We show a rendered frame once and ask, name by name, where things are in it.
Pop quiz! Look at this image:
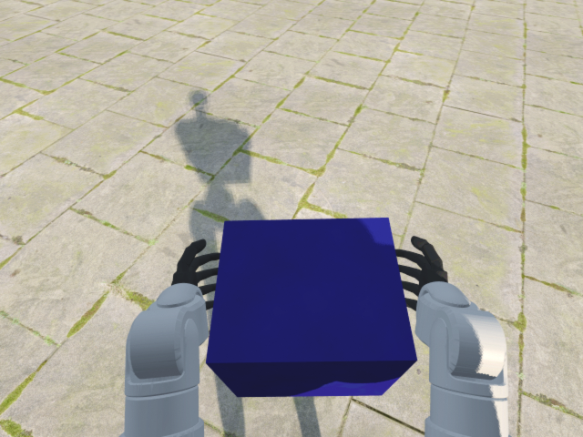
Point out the left robot forearm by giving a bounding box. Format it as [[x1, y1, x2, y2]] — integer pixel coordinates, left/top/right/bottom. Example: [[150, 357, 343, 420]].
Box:
[[118, 283, 209, 437]]

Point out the right robot forearm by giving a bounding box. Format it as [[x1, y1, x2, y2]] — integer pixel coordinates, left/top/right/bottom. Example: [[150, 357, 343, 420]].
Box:
[[414, 281, 512, 437]]

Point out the carton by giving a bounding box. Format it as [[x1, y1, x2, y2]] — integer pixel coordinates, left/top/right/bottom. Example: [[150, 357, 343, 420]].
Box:
[[206, 218, 417, 397]]

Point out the left robot hand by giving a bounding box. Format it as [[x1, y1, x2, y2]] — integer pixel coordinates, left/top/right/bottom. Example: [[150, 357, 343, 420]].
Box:
[[171, 239, 220, 310]]

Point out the right robot hand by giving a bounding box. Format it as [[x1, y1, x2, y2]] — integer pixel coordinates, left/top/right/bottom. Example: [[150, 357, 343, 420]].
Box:
[[395, 236, 448, 311]]

